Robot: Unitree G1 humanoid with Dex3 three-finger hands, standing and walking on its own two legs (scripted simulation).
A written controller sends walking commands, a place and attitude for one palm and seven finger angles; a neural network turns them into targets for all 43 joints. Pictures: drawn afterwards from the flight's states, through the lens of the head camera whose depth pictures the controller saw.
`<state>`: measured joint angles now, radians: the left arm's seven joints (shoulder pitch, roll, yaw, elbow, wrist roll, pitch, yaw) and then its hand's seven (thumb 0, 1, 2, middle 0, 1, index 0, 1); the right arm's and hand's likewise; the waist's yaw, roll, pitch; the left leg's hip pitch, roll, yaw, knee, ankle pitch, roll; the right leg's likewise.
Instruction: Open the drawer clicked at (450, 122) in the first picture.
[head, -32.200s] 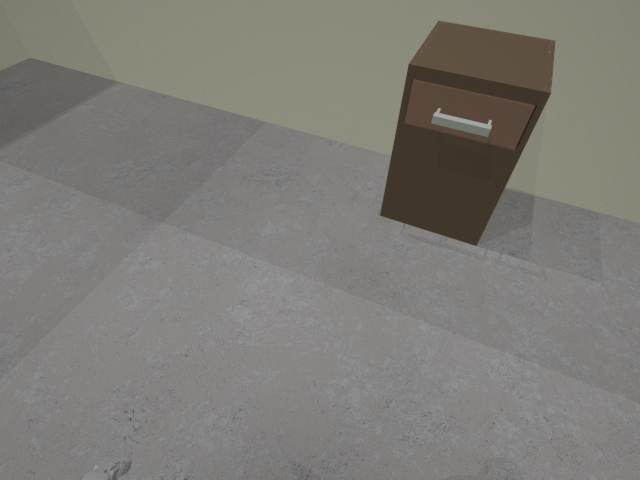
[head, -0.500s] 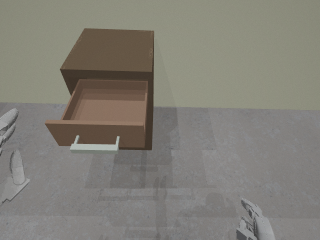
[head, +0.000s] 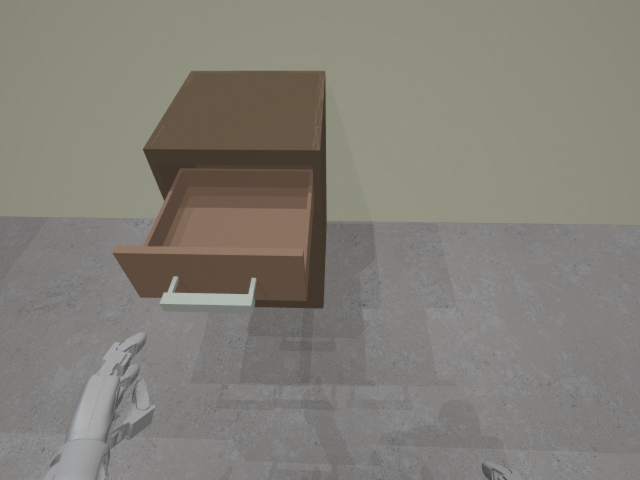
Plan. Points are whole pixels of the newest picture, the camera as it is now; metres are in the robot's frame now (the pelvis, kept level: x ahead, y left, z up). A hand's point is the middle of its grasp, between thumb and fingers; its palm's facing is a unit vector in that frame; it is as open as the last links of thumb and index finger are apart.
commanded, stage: let the arm hang, fingers relaxed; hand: left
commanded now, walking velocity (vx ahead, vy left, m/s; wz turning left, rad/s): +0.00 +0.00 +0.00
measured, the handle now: (211, 292) +0.52 +0.25 -0.19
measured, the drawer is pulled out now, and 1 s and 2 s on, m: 0.30 0.30 0.30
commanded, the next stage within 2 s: look to check the result in 0.96 s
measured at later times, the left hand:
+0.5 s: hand out of the picture -0.01 +0.20 -0.15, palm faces -0.01 -0.97 -0.25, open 7.3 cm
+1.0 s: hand out of the picture -0.04 +0.16 -0.16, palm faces +0.00 -0.99 -0.14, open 7.4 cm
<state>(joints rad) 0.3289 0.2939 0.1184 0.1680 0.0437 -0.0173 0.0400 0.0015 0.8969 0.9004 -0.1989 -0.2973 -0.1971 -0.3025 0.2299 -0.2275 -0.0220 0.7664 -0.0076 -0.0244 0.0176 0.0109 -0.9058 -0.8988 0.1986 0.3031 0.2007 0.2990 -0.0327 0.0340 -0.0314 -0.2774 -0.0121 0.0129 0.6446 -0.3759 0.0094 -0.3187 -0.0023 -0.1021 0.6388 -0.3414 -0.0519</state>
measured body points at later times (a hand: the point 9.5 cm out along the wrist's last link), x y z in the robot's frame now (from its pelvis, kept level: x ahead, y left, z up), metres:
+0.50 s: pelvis -0.01 +0.01 +0.02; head +0.00 +0.00 +0.47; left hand -0.01 +0.25 -0.13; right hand -0.04 -0.20 -0.15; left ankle -0.03 +0.11 -0.72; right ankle +0.00 -0.09 -0.72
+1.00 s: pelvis -0.02 +0.01 +0.02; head -0.01 +0.01 +0.47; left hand -0.04 +0.21 -0.15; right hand -0.08 -0.18 -0.14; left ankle -0.03 +0.11 -0.72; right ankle +0.00 -0.09 -0.72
